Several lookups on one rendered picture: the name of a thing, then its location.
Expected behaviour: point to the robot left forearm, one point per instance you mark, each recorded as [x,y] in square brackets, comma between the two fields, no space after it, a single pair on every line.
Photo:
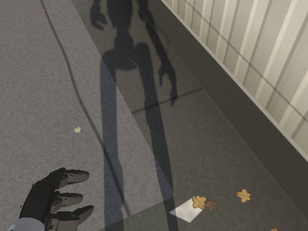
[27,224]

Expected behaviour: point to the left robot hand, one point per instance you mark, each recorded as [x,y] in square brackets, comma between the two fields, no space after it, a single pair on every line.
[43,201]

